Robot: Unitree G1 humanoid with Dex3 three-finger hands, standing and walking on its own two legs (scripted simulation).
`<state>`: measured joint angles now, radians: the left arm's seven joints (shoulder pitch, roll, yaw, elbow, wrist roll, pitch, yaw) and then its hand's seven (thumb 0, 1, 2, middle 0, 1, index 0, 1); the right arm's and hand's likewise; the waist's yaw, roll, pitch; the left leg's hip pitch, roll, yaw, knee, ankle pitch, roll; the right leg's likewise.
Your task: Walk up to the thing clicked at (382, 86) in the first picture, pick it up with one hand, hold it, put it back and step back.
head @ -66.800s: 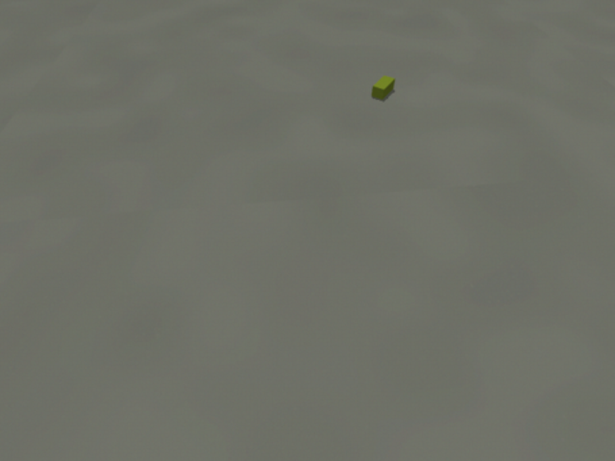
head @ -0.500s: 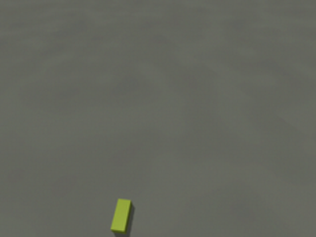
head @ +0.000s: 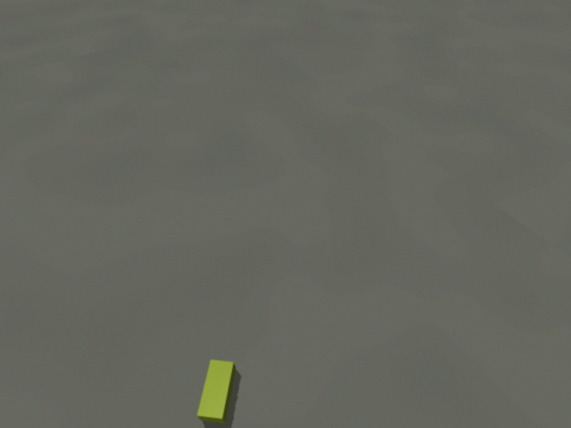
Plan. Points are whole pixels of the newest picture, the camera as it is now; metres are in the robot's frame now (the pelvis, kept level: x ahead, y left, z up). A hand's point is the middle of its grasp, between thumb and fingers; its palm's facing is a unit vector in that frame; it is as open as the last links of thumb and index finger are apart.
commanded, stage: stand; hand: left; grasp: from above
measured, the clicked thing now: (217, 390) +0.38 +0.24 -0.75
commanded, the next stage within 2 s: step back in 0.38 s
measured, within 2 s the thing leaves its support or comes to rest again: neither
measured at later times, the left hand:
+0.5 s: hand out of the picture +0.06 +0.25 -0.17, palm faces +0.00 -0.94 -0.34, open 7.4 cm
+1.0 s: hand out of the picture +0.00 +0.24 -0.16, palm faces +0.06 -0.92 -0.40, open 7.4 cm
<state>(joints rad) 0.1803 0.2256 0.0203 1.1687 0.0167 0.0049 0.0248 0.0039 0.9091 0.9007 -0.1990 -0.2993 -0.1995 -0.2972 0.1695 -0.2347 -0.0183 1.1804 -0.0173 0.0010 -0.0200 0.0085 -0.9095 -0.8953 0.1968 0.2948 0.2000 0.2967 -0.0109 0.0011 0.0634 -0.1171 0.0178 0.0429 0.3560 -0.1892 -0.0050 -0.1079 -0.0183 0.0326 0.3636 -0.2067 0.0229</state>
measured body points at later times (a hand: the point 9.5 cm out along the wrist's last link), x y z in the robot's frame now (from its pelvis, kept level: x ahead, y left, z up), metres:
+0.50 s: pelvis -0.02 +0.00 -0.01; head +0.01 +0.00 +0.44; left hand +0.06 +0.29 -0.15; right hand +0.05 -0.29 -0.15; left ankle +0.01 +0.12 -0.75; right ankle +0.00 -0.13 -0.74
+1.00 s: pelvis -0.12 -0.02 -0.03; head -0.04 -0.02 +0.42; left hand +0.00 +0.29 -0.13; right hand -0.01 -0.33 -0.16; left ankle -0.15 +0.11 -0.73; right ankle -0.04 -0.13 -0.75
